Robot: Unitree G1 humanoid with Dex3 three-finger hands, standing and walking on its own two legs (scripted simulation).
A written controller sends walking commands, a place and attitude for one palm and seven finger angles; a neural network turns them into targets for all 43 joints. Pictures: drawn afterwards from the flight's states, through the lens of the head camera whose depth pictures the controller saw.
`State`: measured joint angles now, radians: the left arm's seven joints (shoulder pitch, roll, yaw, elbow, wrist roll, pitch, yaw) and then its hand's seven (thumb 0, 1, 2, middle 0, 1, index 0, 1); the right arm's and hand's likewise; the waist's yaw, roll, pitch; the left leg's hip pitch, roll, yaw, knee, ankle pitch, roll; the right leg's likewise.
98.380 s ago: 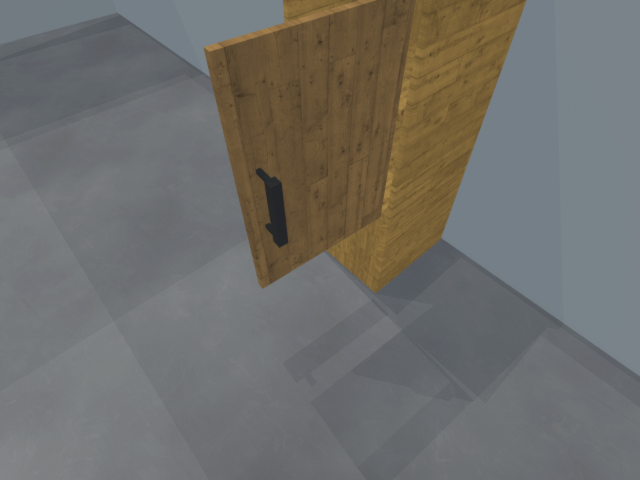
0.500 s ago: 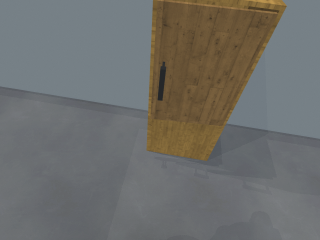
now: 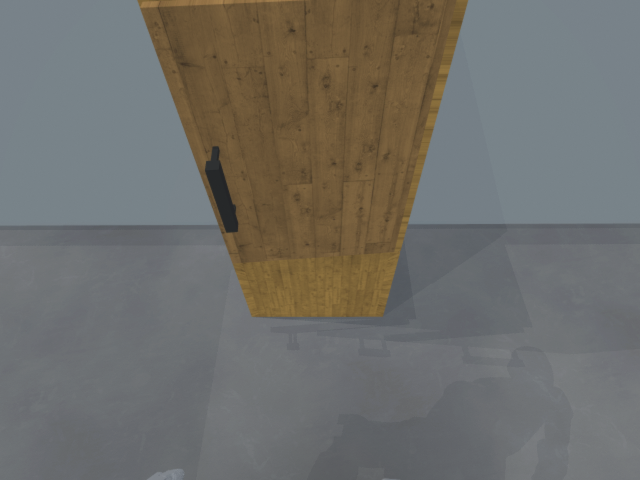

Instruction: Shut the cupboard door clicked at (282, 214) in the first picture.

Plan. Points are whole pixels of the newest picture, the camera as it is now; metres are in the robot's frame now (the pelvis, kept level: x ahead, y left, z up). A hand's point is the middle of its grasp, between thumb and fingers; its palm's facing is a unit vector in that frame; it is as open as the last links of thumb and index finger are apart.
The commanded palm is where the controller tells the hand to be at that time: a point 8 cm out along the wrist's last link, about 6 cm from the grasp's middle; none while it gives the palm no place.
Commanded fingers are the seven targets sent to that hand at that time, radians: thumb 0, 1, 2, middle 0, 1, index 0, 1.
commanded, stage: take the last steps up to it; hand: left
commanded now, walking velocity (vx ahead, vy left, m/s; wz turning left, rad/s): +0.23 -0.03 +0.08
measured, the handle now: (224, 191) +0.59 +0.20 -0.05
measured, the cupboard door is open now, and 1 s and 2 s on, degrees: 5 5 5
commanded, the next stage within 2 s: come to a stop and stand still in 0.16 s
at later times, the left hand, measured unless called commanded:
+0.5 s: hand out of the picture +0.13 +0.14 -0.18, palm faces +0.10 -0.98 -0.15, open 7.4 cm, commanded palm none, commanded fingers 0.00 0.90 0.90 -0.20 -0.30 -0.20 -0.30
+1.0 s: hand out of the picture +0.13 +0.13 -0.16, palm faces +0.11 -0.97 -0.22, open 7.4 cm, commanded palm none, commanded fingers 0.00 0.90 0.90 -0.20 -0.30 -0.20 -0.30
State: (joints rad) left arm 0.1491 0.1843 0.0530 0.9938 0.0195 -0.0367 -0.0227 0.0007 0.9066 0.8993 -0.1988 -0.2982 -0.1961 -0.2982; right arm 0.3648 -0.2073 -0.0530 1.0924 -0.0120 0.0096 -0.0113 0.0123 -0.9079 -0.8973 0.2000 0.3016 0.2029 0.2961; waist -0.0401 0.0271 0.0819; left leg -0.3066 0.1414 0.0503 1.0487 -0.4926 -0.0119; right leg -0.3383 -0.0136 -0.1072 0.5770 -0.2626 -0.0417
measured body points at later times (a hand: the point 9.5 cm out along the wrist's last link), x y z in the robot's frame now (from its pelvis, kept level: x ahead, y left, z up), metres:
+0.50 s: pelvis +0.13 -0.02 +0.00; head +0.17 +0.00 +0.45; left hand +0.12 +0.19 -0.17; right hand +0.24 -0.23 -0.15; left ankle +0.19 +0.07 -0.73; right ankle +0.11 -0.14 -0.72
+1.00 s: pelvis +0.11 -0.06 +0.01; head +0.13 -0.06 +0.46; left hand +0.13 +0.18 -0.14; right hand +0.15 -0.32 -0.13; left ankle +0.05 +0.06 -0.71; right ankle +0.13 -0.18 -0.73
